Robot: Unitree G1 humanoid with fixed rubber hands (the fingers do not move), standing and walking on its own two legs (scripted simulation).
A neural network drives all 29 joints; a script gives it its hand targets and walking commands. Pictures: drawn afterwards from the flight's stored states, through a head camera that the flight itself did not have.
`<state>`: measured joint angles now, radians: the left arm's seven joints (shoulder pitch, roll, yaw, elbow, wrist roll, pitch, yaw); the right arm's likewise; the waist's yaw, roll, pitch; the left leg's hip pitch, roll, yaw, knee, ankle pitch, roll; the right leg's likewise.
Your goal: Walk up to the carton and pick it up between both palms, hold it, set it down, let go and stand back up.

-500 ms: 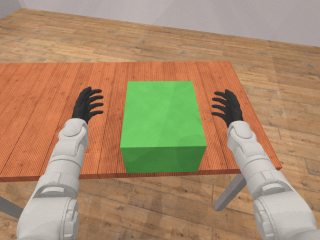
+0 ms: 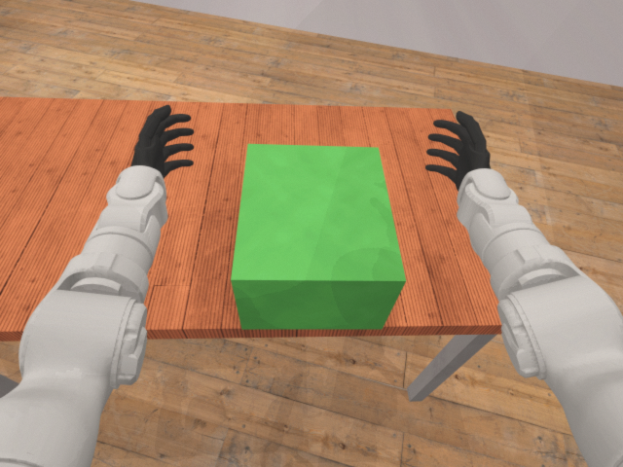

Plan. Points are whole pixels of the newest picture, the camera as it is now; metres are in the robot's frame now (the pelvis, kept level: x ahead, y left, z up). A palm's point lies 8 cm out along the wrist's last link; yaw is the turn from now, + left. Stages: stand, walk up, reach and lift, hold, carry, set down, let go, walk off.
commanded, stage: reach and lift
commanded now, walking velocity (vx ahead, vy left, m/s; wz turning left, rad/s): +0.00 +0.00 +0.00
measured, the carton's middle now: (313, 234) +0.48 +0.00 -0.04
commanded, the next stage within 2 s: none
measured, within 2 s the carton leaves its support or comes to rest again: neither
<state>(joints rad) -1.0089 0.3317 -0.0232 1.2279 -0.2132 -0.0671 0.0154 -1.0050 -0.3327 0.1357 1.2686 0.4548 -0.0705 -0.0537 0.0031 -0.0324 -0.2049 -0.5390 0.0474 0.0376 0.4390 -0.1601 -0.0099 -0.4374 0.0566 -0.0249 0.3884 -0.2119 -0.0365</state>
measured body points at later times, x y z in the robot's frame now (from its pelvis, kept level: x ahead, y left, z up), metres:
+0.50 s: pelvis -0.02 +0.01 -0.02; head +0.08 +0.03 +0.41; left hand +0.45 +0.21 +0.03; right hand +0.45 -0.17 +0.04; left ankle +0.02 +0.12 -0.74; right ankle -0.03 -0.09 -0.74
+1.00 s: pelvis -0.02 +0.00 -0.03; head +0.10 +0.02 +0.40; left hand +0.46 +0.19 +0.02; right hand +0.47 -0.17 +0.03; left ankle +0.02 +0.12 -0.74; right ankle -0.03 -0.09 -0.74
